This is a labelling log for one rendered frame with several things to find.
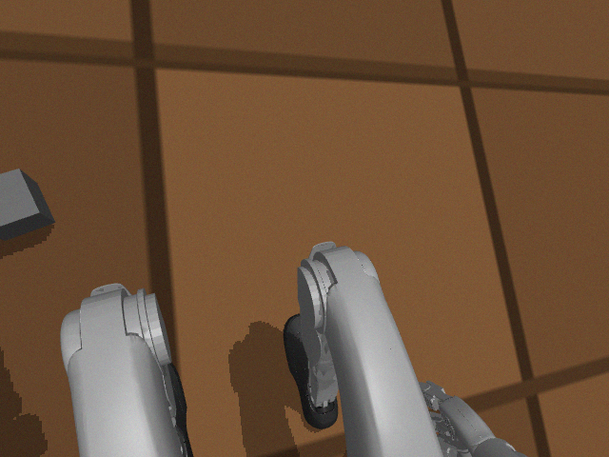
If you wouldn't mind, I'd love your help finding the right robot hand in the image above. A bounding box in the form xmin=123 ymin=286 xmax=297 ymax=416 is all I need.
xmin=419 ymin=381 xmax=496 ymax=457

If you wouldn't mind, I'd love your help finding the cube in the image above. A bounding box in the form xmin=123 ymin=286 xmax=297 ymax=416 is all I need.
xmin=0 ymin=169 xmax=55 ymax=241

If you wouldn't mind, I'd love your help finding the left robot foot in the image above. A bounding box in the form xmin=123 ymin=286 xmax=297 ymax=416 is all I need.
xmin=167 ymin=363 xmax=193 ymax=457

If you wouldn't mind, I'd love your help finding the right robot arm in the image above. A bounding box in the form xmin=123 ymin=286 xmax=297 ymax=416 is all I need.
xmin=472 ymin=438 xmax=528 ymax=457

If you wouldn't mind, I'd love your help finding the right robot foot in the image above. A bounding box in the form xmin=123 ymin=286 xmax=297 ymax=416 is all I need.
xmin=284 ymin=314 xmax=338 ymax=429

